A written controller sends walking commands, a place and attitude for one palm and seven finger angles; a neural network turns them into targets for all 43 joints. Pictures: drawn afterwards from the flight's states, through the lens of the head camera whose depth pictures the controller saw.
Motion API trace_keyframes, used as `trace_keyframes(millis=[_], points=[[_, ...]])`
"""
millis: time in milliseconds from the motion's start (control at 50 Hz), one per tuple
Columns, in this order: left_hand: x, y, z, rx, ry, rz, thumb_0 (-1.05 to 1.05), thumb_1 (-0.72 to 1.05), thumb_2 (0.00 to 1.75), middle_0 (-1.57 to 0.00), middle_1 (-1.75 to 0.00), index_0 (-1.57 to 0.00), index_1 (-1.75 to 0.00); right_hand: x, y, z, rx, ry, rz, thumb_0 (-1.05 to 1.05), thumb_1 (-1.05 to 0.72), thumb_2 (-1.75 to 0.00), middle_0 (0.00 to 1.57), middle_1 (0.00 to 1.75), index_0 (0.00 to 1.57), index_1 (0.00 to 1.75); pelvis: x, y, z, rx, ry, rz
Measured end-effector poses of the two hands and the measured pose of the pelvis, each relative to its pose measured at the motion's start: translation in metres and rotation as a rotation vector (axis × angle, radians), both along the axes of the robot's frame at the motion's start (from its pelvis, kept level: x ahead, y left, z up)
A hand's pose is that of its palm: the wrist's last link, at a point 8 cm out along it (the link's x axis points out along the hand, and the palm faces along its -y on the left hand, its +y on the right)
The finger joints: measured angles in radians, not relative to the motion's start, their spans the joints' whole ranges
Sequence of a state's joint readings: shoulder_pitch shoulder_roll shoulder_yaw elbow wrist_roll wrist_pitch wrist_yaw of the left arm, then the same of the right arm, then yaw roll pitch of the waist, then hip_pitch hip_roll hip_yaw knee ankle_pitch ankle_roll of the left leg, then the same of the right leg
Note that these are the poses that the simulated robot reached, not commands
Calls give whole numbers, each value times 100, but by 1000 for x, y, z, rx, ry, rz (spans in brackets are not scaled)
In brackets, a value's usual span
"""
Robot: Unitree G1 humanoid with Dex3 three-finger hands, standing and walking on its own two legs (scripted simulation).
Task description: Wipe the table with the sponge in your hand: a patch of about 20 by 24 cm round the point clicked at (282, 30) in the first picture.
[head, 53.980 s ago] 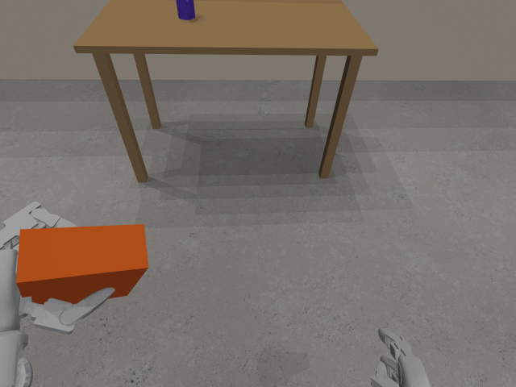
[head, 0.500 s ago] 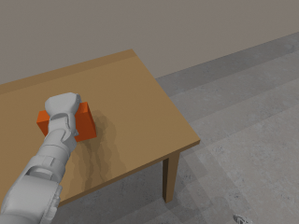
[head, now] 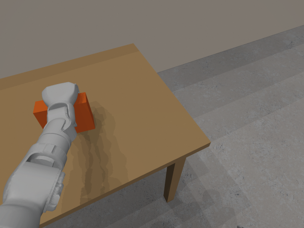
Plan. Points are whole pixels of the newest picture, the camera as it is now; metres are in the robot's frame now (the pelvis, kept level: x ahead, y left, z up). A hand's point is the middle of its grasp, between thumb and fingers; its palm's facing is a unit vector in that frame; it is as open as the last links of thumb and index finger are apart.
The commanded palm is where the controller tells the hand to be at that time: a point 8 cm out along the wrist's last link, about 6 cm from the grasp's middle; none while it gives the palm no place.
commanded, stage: slide back across to the first lane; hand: left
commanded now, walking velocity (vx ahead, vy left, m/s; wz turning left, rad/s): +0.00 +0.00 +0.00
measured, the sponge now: (69, 120) +0.42 +0.27 +0.02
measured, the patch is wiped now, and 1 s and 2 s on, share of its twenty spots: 0.95 0.95 0.95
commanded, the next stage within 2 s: wipe back along the first lane in 0.74 s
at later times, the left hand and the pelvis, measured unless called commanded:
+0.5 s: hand (54, 107) +0.43 +0.30 +0.06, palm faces -0.08 -0.05 -1.00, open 9.5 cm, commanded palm +0.41 +0.30 +0.12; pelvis +0.01 +0.02 +0.00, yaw -1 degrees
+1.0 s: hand (36, 118) +0.40 +0.34 +0.06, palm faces -0.10 -0.04 -0.99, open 9.5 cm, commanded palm +0.37 +0.32 +0.11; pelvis +0.02 +0.01 +0.00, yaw +1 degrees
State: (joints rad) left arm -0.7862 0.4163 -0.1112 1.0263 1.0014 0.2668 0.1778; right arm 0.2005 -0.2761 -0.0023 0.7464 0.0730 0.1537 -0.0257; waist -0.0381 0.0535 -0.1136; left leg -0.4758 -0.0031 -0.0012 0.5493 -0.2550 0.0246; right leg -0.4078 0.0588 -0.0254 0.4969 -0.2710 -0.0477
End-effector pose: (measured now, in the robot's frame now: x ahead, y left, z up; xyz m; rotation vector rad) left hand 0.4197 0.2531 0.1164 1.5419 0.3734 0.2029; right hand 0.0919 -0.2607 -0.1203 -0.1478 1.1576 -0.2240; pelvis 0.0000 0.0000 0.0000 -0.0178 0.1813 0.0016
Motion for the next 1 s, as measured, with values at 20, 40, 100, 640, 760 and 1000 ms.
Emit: trace_keyframes(millis=[20,40,100,640,760,1000], points=[[1,1,0,1,-1,0,1,-52,112,-78,-140,-83,-136,-1,1,0,0,5,0,0,-91,-89,20,30,20,30,0,1,0,-1,2,0],[2,2,0,-2,-3,2,1,-52,112,-78,-140,-83,-136,-3,3,-1,-1,10,-1,0,-91,-89,20,30,20,30,0,3,0,-1,4,-1],[7,5,0,2,-7,7,1,-52,112,-78,-140,-83,-136,-8,7,-1,-1,22,-6,0,-91,-89,20,30,20,30,0,6,-1,-3,11,0],[-14,57,5,-7,-9,47,0,-50,112,-75,-143,-80,-140,19,20,8,2,-20,15,0,-91,-89,20,30,20,30,14,18,4,-7,-31,0],[-24,66,3,-20,-8,49,-1,-49,112,-75,-143,-79,-140,45,20,13,-9,-58,51,0,-91,-89,20,30,20,30,17,17,4,-6,-40,9],[-38,77,2,-4,-4,55,-1,-49,112,-75,-143,-79,-141,61,20,15,-1,-82,68,0,-91,-89,20,30,20,30,20,15,5,-8,-40,11]])
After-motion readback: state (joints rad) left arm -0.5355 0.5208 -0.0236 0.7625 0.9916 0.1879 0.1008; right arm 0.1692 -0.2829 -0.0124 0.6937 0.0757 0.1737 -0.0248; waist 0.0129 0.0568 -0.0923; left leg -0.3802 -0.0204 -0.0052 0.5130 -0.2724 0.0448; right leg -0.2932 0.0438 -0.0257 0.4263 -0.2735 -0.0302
